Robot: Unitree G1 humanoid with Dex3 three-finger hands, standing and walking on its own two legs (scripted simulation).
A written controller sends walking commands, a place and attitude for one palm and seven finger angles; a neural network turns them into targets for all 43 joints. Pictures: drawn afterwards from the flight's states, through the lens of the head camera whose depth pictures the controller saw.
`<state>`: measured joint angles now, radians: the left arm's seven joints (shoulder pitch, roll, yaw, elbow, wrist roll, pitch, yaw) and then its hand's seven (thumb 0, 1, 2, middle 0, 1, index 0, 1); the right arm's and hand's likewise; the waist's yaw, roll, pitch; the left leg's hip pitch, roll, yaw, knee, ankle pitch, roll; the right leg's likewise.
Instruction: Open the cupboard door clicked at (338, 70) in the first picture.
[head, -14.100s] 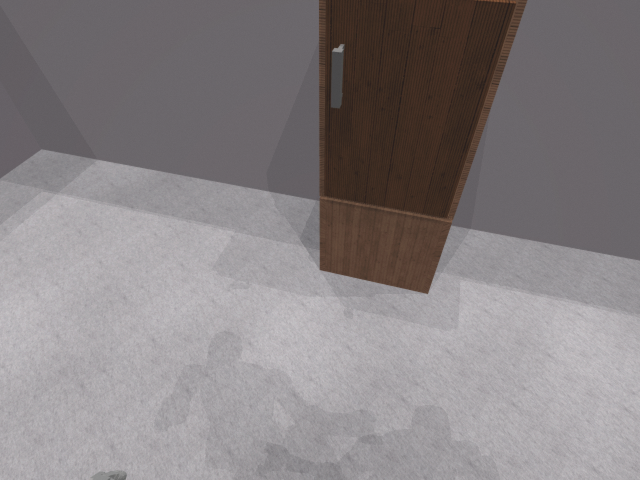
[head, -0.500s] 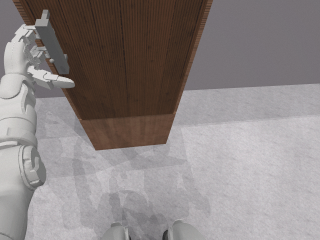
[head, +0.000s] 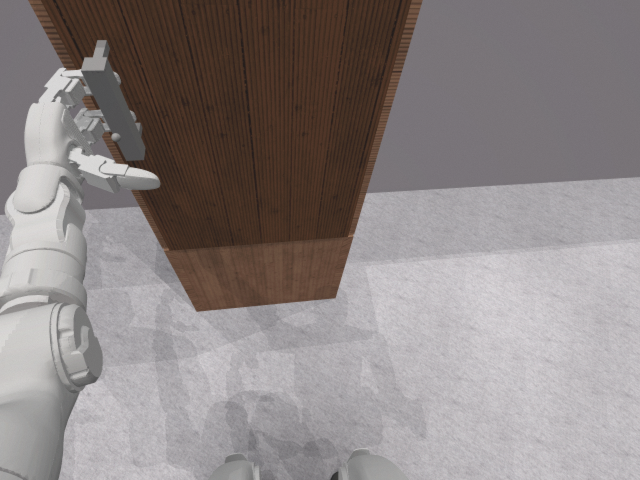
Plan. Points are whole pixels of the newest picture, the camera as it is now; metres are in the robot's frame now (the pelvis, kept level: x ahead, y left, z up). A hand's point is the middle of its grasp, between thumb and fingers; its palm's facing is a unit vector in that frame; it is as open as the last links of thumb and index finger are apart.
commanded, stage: close the thumb around the handle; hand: left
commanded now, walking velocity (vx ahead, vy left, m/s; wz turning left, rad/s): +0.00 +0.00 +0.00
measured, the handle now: (119, 103) +0.57 +0.22 +0.11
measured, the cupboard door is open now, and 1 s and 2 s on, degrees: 0 0 43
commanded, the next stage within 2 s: pull the door open along its arc in 0.74 s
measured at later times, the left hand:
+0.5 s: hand (120, 136) +0.51 +0.20 +0.11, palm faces +0.05 -1.00 -0.01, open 8.5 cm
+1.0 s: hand (133, 137) +0.51 +0.19 +0.11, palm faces +0.06 -1.00 +0.00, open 6.0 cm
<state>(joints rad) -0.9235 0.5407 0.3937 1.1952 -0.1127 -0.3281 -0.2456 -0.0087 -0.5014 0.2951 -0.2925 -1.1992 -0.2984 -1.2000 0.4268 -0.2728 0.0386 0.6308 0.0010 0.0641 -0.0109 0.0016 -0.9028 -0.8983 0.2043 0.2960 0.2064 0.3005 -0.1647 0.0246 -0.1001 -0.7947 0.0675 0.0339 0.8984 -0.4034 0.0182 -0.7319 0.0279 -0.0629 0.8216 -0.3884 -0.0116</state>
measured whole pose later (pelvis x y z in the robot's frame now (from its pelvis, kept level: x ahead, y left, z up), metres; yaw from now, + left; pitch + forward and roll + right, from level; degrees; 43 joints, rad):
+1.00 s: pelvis +0.00 +0.00 +0.00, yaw +0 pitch +17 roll -3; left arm -0.92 0.51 0.39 1.18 -0.10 -0.32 -0.19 0.01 0.70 0.83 -0.32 -1.33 -0.32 -1.34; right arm 0.43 -0.27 0.03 0.63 -0.01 0.06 -0.01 0.00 -0.90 -0.90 0.20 0.30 0.21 0.30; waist -0.17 0.03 -0.10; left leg -0.80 0.07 0.04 0.90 -0.40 0.02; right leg -0.75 0.03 -0.05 0.83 -0.39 -0.01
